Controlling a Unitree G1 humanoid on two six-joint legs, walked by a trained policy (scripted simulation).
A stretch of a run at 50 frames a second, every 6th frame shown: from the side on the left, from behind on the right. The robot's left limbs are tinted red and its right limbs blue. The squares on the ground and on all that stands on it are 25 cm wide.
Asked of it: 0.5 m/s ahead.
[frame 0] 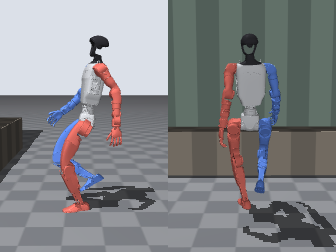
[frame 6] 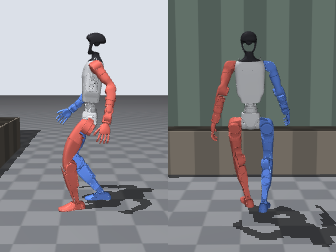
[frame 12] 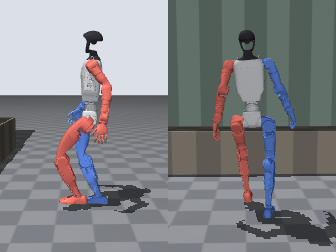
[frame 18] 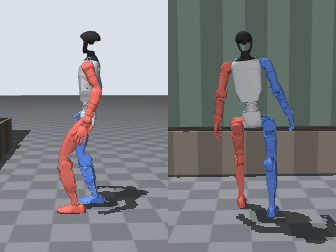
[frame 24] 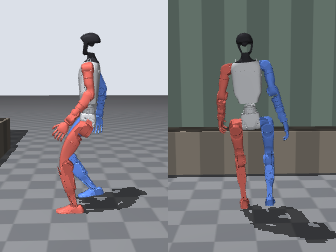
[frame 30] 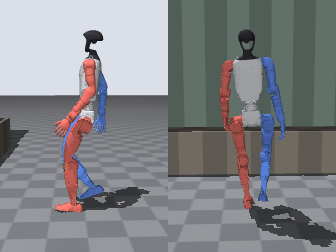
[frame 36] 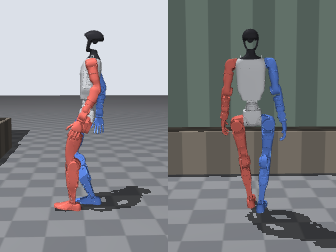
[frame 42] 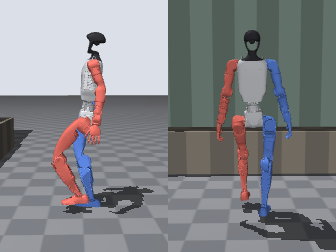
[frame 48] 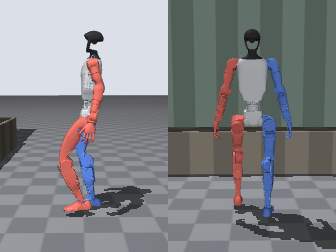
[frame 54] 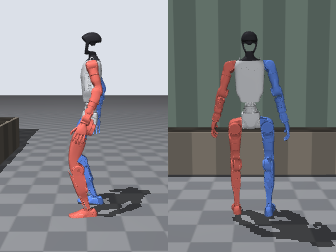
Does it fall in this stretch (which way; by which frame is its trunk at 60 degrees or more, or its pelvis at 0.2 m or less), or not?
no
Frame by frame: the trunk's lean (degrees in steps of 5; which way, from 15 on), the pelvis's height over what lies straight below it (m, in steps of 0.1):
0: 10, 0.7
6: 5, 0.7
12: 5, 0.8
18: 5, 0.8
24: 5, 0.8
30: 5, 0.8
36: 5, 0.8
42: 5, 0.8
48: 5, 0.8
54: 0, 0.8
